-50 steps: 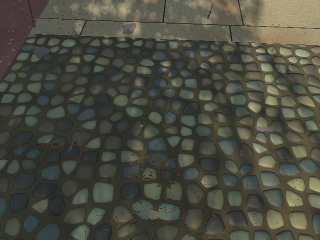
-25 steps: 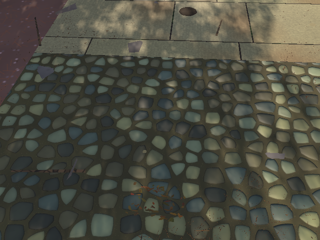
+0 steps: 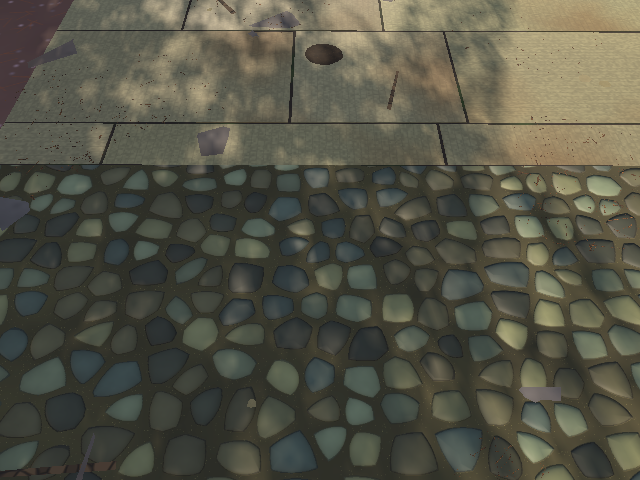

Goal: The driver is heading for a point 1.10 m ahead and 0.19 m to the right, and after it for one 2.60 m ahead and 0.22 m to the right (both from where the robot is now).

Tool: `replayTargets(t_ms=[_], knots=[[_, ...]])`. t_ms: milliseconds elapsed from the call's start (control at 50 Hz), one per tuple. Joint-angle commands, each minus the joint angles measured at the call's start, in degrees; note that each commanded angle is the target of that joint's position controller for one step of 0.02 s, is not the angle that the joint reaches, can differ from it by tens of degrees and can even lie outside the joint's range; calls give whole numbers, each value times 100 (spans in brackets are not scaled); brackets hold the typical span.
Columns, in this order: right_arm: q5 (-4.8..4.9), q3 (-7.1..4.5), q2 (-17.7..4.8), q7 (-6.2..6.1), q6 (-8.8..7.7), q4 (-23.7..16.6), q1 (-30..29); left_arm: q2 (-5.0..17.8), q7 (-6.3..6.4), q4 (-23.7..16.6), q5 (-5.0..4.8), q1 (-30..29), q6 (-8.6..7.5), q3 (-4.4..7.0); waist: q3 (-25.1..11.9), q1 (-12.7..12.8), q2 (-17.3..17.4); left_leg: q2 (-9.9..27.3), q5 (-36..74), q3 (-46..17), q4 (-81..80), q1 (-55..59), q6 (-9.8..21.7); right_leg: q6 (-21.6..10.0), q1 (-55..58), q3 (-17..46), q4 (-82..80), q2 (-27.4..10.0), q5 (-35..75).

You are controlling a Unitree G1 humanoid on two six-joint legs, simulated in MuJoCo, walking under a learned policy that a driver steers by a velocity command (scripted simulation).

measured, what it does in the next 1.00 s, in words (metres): walks ahead: right foot, then left foot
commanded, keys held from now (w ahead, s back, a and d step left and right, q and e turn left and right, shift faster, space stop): w+e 0.44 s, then w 0.14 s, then w+q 0.42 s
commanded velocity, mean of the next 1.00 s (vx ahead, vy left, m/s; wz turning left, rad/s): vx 0.50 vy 0.00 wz -0.17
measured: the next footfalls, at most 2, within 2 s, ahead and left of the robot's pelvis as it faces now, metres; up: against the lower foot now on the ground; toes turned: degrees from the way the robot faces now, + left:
right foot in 0.32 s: +0.34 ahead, -0.18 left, +0.00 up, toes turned -12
left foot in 0.88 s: +0.70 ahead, -0.07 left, +0.00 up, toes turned -11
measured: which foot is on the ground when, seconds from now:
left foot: down 0.00-0.32, up 0.34-0.86, down 0.88-1.00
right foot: up 0.00-0.30, down 0.32-0.90, up 0.92-1.00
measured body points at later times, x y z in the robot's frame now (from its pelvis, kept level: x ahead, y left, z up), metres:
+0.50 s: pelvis +0.28 -0.10 -0.01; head +0.31 -0.12 +0.44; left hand +0.44 +0.13 -0.12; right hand +0.33 -0.39 -0.13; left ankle +0.28 +0.07 -0.65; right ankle +0.30 -0.17 -0.74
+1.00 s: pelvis +0.58 -0.12 -0.01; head +0.62 -0.12 +0.43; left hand +0.72 +0.13 -0.14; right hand +0.67 -0.41 -0.12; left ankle +0.66 -0.07 -0.74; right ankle +0.44 -0.23 -0.64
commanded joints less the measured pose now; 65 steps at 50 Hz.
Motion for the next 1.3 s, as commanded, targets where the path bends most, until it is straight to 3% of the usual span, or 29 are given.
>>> replayTargets(t_ms=[20, 120, 220, 280, 320, 340, 360, 380, 400, 420, 440, 460, 500, 560, 660, 760, 820, 860, 880, 900, 920, 940, 960, 980, 1000, 1080, 1180, 1240, 1300], knots=[[-24, -119, -719, -110, -131, -268, -268, 257, 29, -182, 42, 362, 58, 89, 279, 263, 466, 1695, 565, -904, -1158, -567, 888, 98, -172, 216, -491, -218, 883], [34, -124, -885, -232, -68, -181, 83, 139, -116, -521, 28, -618, -21, 54, 314, -102, 402, 1731, 789, -344, -1101, 254, 609, 54, -291, -57, -2229, 3, 1914], [98, -165, -999, -260, 114, -30, 469, 94, -327, -987, 2, -1347, -12, 3, 557, -353, 396, 2089, 1008, -104, -667, 1415, 477, -84, -675, -356, -2941, 91, 1182], [121, -225, -1193, -290, 243, -153, 222, 279, -436, -1174, -1, -1115, -7, 85, 287, -63, 647, 2148, 3079, 191, 242, 1600, 275, -354, 103, -834, -3098, 454, 231], [86, -210, -1175, -335, 335, -304, 51, 778, -419, -835, -29, 411, 1, 387, -606, 729, 603, 1785, 4426, 580, 2343, 1025, -11, -681, 2298, -1082, -3480, 1046, 425], [-8, -127, -1025, -343, 274, -517, 105, 1447, -298, -673, -10, 1413, 52, 617, -1283, 1059, -200, 1476, 2652, 675, 4355, -561, -289, -1131, 4195, 581, -3625, 30, 545], [-88, 128, -184, -217, 35, -742, 638, 1867, -303, -755, 16, 1322, 21, 643, -1937, 419, -1403, 187, -2375, -118, 6132, -2983, -555, -2176, 5972, 3905, -4458, -1252, -322], [144, -21, -854, -132, -221, -828, 1, 1320, -288, -785, 51, 1522, -4, 516, -2109, 822, -815, 405, -2356, -1121, 6600, -3623, -373, -2041, 6172, 4217, -4941, -1260, -349], [301, -73, -1002, -105, -335, -1029, -482, 1051, -258, -810, 77, 1230, -26, 443, -1323, 777, -626, 670, -1826, -1064, 6481, -4024, -234, -1745, 5617, 3266, -4893, -1055, 248], [223, -63, -962, -140, -363, -1048, -607, 892, -255, -949, 52, 748, -23, 390, -944, 529, 72, 944, -1327, -1030, 6020, -3742, -206, -1549, 4726, 2504, -4919, -802, 838], [120, -118, -971, -184, -322, -1025, -622, 729, -263, -1098, 76, 329, -8, 339, -665, 287, 309, 1113, -1066, -986, 5536, -3311, -253, -1417, 3904, 1985, -5034, -585, 1391], [116, -151, -962, -177, -219, -1019, -448, 571, -256, -1186, 133, 116, -10, 274, -600, 73, 226, 1252, -931, -1017, 5302, -2917, -297, -1370, 3443, 1690, -5192, -458, 1671], [62, -156, -783, -174, -45, -1026, -291, 611, -237, -1181, 105, 107, -47, 271, -471, -63, 168, 1275, -760, -883, 4893, -2672, -466, -1412, 2963, 1298, -5387, -328, 2212], [-18, -137, -653, -222, 40, -1226, -790, 766, -131, -1020, 72, 444, -72, 303, -182, 62, 62, 1219, 81, -726, 3884, -2886, -674, -1338, 2768, 784, -5581, -152, 2622], [104, -64, -502, -139, -8, -1396, -1639, 836, -63, -820, 84, 782, -71, 286, 48, 481, -170, 998, 1739, -504, 1992, -2654, -519, -938, 3045, 281, -5708, -27, 1850], [184, -62, -610, 39, -42, -1676, -2105, 900, -50, -540, 111, 951, -47, 309, 334, 603, -81, 933, 1211, -621, 1569, -3324, -162, -864, 4286, 267, -5487, -579, 2043], [187, -93, -697, 160, -56, -1726, -1857, 1015, 8, -552, 132, 718, 35, 338, 99, 374, -168, 652, 460, -427, 1500, -2862, 95, -674, 4631, -31, -4900, -645, 3700], [158, -259, -979, 137, -15, -1503, -859, 1108, 42, -628, 157, 518, 117, 339, -587, -165, -232, 179, 302, -45, 1420, -1371, 323, -480, 4495, -353, -3586, -383, 5518], [133, -386, -1253, 87, 14, -1324, 24, 1093, 69, -728, 175, 440, 123, 305, -1069, -568, -27, 403, 647, -522, 1389, 66, 567, -281, 3656, -507, -2281, -161, 5006], [73, -546, -1852, 32, 42, -1325, 704, 640, 14, -903, 265, 997, 1, 147, -1874, -451, 1169, 1832, 585, -2923, 1401, 2326, 1500, 148, 1440, -679, 60, 628, 2291], [167, -483, -1614, 35, 63, -1236, 851, 400, -85, -849, 238, 1139, -171, 30, -2363, -375, 1797, 2454, -267, -5166, 370, 3325, 2016, 276, -32, 42, 1169, 1304, -1918], [190, -404, -1280, 1, 91, -1293, 615, 860, -165, -1000, 31, 651, -320, 121, -1671, -497, 1282, 2259, -1057, -4708, 162, 2936, 1632, 122, -662, 480, 1438, 885, -1671], [170, -360, -1115, -27, 120, -1452, 194, 923, -183, -1174, -46, 131, -389, 115, -973, -415, 703, 2069, -944, -3952, 65, 2018, 1390, 51, -727, 347, 1116, 610, -1177], [140, -315, -1011, -20, 140, -1557, -148, 890, -153, -1227, 60, -97, -403, 127, -465, -195, 146, 1859, -382, -3439, -80, 1052, 1273, 66, -508, 231, 592, 419, -903], [103, -278, -921, -28, 137, -1654, -343, 924, -106, -1260, 178, -76, -360, 183, -319, 14, 88, 1681, 186, -3107, -205, 455, 1205, 118, -115, 213, 154, 249, -712], [115, -328, -1059, -108, 145, -1758, -353, 672, -12, -1395, 256, 62, -151, 163, -202, 248, 478, 1287, 1321, -2367, -425, -503, 1244, 449, 332, -25, -863, 193, -299], [216, -356, -1122, -246, 235, -1625, 125, 397, -24, -1641, 215, -918, -171, 59, -186, -167, 678, 897, 1050, -1882, -229, -620, 813, 593, 733, -151, -2931, 501, 1522], [213, -319, -1064, -252, 270, -1480, 480, 440, -124, -1751, 144, -1365, -245, 61, -127, -409, 754, 1109, 717, -2139, -47, -227, 759, 516, 847, -149, -3472, 588, 1821], [179, -322, -1098, -257, 317, -1428, 587, 618, -204, -1874, 131, -1541, -324, 122, -63, -411, 811, 1419, 859, -2582, 346, 497, 697, 280, 722, -117, -3883, 631, 1179]])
